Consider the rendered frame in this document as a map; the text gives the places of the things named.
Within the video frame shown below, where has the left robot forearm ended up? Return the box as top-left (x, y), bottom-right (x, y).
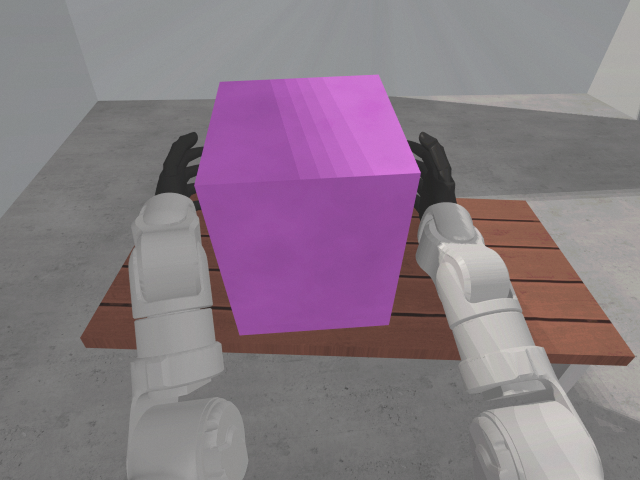
top-left (126, 193), bottom-right (224, 478)

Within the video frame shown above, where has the carton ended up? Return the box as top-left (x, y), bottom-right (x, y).
top-left (194, 75), bottom-right (421, 335)

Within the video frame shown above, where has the left robot upper arm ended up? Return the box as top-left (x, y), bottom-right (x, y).
top-left (128, 397), bottom-right (248, 480)

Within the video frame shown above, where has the right robot forearm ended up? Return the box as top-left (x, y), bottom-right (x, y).
top-left (416, 202), bottom-right (604, 479)

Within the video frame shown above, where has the robot left hand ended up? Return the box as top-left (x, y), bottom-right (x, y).
top-left (155, 132), bottom-right (204, 211)

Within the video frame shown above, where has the table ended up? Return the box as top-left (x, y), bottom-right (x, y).
top-left (80, 193), bottom-right (635, 405)

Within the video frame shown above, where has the robot right hand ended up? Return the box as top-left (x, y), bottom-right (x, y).
top-left (407, 132), bottom-right (457, 221)

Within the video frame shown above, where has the right robot upper arm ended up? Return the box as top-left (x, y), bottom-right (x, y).
top-left (469, 400), bottom-right (604, 480)

